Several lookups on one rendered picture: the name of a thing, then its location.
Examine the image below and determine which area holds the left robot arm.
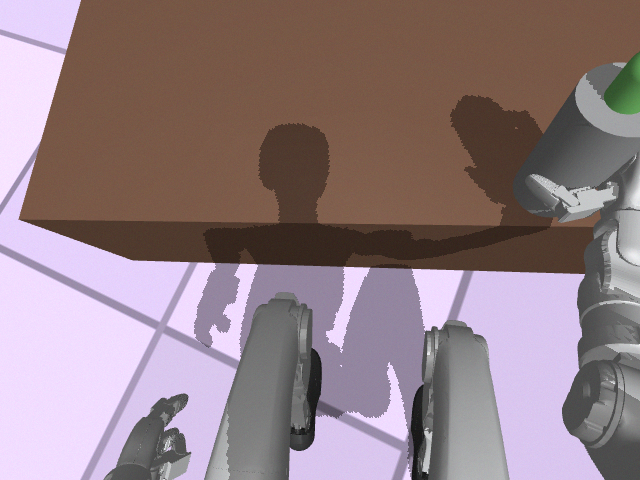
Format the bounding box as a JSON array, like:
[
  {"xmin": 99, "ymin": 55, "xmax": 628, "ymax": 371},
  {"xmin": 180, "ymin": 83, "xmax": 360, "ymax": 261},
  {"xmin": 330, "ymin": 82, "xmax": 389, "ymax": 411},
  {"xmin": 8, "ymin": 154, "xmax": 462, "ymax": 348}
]
[{"xmin": 104, "ymin": 464, "xmax": 152, "ymax": 480}]

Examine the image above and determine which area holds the left robot hand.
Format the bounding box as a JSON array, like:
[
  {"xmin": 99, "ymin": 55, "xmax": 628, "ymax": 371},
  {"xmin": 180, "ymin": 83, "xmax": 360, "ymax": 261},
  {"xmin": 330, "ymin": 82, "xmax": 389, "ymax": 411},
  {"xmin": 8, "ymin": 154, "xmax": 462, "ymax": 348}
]
[{"xmin": 116, "ymin": 394, "xmax": 191, "ymax": 480}]

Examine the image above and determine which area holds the right robot arm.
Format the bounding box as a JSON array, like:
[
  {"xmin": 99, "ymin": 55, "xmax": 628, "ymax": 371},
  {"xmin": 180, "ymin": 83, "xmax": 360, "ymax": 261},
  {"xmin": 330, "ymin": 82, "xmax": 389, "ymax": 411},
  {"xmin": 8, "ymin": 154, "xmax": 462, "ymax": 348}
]
[{"xmin": 562, "ymin": 209, "xmax": 640, "ymax": 480}]

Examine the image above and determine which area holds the right robot hand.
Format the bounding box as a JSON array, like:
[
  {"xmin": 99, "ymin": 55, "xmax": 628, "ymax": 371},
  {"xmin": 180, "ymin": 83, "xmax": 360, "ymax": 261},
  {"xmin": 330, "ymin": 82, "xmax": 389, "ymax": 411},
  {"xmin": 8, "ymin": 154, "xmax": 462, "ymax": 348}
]
[{"xmin": 525, "ymin": 151, "xmax": 640, "ymax": 223}]

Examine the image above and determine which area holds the right robot foot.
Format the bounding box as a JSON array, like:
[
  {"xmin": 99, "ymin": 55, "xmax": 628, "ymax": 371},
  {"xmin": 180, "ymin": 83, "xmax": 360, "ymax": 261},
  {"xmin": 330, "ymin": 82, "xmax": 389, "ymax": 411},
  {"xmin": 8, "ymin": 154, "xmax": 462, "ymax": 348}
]
[{"xmin": 411, "ymin": 384, "xmax": 428, "ymax": 480}]

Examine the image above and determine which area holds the bottle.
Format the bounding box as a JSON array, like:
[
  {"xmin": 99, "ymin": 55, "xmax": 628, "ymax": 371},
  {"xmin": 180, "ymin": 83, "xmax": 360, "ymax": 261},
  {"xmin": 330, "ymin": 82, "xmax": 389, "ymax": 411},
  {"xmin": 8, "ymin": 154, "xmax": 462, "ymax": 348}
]
[{"xmin": 513, "ymin": 52, "xmax": 640, "ymax": 217}]

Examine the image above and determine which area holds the left robot foot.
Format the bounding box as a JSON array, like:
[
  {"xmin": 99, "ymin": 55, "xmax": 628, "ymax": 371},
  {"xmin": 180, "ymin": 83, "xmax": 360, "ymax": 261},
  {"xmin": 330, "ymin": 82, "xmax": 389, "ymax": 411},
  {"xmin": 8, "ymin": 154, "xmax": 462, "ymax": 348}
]
[{"xmin": 290, "ymin": 348, "xmax": 322, "ymax": 451}]

